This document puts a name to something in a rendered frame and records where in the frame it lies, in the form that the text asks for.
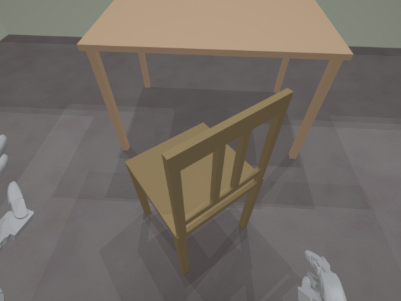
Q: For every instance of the table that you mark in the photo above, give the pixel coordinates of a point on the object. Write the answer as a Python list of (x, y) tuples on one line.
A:
[(252, 28)]

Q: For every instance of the robot right hand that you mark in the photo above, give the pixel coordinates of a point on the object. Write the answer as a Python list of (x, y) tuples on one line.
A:
[(327, 287)]

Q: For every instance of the robot left hand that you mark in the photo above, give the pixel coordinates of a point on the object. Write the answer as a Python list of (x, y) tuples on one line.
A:
[(15, 221)]

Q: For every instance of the chair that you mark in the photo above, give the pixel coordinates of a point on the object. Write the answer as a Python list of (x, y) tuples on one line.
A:
[(195, 175)]

